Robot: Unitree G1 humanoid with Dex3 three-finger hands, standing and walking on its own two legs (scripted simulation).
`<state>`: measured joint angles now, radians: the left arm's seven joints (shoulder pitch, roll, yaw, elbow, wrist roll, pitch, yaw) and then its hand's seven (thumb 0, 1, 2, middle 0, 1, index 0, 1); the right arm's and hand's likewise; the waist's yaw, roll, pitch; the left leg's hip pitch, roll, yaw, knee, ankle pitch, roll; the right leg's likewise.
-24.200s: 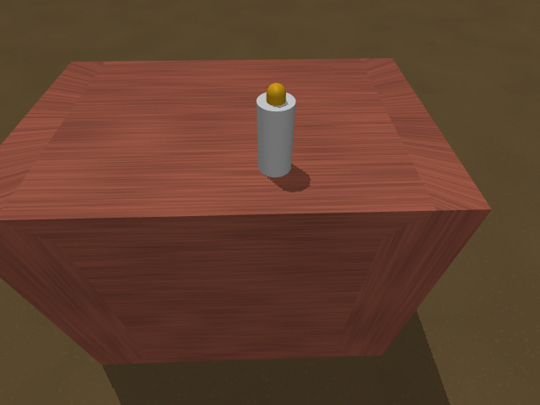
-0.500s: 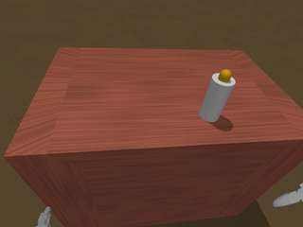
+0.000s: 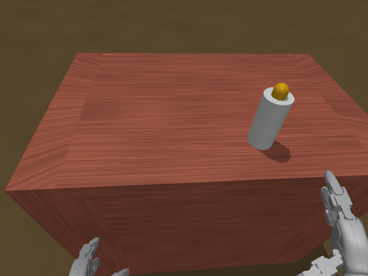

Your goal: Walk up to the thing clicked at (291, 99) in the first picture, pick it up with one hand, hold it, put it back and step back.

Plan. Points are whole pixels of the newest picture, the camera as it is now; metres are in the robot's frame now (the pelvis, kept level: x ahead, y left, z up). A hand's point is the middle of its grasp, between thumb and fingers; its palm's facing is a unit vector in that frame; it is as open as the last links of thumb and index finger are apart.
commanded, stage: home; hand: right
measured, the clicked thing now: (270, 115) +0.46 -0.23 +0.11
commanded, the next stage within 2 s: none
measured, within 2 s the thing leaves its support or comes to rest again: neither
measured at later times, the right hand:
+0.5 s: hand (256, 265) +0.18 -0.17 -0.11, palm faces +0.10 +0.97 -0.22, open 17.4 cm
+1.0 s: hand out of the picture +0.14 -0.23 -0.13, palm faces -0.06 +0.93 -0.37, open 17.4 cm
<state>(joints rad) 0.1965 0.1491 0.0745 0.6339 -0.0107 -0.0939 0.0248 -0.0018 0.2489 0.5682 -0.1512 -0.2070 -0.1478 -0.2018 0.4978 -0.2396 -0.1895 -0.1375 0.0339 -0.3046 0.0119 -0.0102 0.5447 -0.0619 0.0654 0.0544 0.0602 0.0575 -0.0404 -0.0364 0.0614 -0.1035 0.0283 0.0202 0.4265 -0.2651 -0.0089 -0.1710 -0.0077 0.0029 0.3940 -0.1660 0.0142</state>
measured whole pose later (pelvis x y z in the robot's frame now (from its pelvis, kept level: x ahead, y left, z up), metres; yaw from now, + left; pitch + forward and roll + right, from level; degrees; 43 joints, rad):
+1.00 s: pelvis +0.02 +0.01 -0.01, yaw +2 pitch -2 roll +0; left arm 0.17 0.32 0.01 0.83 0.03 0.01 0.00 0.01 0.90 0.90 -0.21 -0.30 -0.20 -0.30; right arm 0.20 -0.32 0.00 0.86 -0.03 -0.05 -0.01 -0.01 0.53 -0.06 0.07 0.05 0.06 0.06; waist 0.01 -0.02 0.01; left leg -0.14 0.00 0.00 0.48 -0.31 0.00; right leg -0.21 -0.04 -0.02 0.49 -0.25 0.03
